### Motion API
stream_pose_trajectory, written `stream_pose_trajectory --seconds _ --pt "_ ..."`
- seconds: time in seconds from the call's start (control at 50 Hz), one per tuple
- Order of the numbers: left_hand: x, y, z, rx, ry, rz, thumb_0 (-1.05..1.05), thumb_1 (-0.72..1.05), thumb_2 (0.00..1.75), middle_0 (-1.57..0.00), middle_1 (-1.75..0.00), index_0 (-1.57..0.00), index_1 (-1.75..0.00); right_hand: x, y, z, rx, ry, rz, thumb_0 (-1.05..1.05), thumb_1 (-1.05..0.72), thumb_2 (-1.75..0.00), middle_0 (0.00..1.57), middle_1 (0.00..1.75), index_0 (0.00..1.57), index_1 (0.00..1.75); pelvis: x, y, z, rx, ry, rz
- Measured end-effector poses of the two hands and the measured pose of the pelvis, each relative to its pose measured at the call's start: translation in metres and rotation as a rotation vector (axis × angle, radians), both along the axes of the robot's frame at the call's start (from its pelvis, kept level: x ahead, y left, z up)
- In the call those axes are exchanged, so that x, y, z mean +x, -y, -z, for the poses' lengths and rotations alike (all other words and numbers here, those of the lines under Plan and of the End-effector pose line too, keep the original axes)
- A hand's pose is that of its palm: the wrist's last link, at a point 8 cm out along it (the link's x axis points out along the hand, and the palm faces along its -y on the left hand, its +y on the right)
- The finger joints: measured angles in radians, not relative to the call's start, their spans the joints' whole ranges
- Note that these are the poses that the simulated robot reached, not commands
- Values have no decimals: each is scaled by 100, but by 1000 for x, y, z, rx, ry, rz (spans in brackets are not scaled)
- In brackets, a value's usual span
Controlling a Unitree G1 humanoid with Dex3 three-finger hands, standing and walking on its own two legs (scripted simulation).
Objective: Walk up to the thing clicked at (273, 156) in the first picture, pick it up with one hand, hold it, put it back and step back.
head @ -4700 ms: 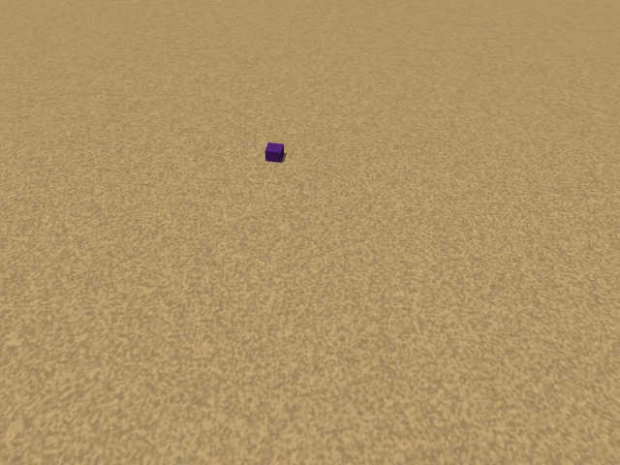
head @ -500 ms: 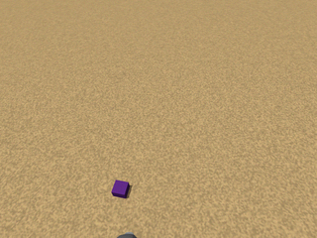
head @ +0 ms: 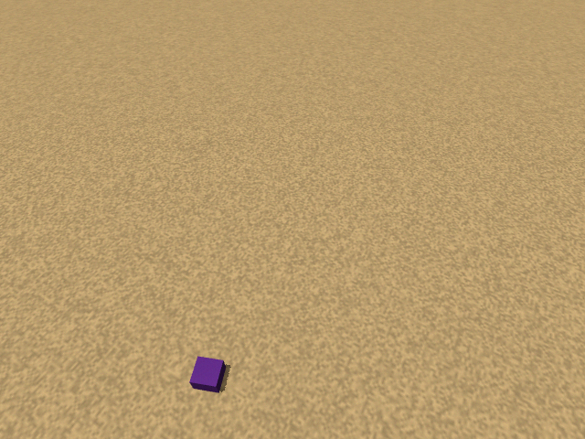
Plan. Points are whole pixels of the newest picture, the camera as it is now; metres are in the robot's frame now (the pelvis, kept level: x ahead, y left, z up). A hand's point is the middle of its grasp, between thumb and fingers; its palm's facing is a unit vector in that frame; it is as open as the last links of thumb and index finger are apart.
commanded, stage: walk up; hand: left
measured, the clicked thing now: (208, 374) +0.45 +0.27 -0.72
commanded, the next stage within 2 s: stand in 1.14 s
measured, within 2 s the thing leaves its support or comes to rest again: neither
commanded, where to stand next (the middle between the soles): +0.05 +0.02 m, yaw +1 degrees
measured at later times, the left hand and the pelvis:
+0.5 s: hand out of the picture +0.13 +0.26 -0.13, palm faces -0.04 -0.95 -0.32, open 7.4 cm; pelvis +0.02 +0.01 +0.03, yaw -1 degrees
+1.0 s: hand out of the picture +0.10 +0.27 -0.13, palm faces -0.02 -0.94 -0.33, open 7.4 cm; pelvis +0.03 +0.02 +0.03, yaw -1 degrees
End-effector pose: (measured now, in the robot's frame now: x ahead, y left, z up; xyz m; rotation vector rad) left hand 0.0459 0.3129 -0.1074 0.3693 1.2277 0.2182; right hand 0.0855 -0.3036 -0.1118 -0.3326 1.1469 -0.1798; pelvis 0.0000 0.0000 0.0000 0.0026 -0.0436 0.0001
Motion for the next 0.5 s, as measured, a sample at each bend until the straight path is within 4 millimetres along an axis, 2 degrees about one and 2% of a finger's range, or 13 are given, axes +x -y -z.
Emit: stream_pose_trajectory --seconds 0.14,0.28,0.38,0.5 --pt "40 7 -9 -23 45 19 1 90 90 -20 -30 -20 -30 1 -11 0 34 -49 11 1 -90 -90 21 30 20 30 9 -2 -10 1 -3 4" --pt "74 11 -15 -47 92 28 0 90 90 -20 -30 -20 -30 2 -12 -10 19 -65 34 1 -90 -90 21 30 20 30 15 -5 -19 -1 2 8" --pt "83 13 -17 -62 93 32 0 91 90 -20 -30 -20 -30 4 -8 -19 0 -62 49 1 -90 -90 21 30 20 30 17 -6 -23 -2 1 11" --pt "78 12 -15 -72 59 26 0 91 90 -20 -30 -20 -30 7 -5 -25 -16 -59 59 1 -90 -90 21 30 20 30 20 -9 -26 -4 -2 14"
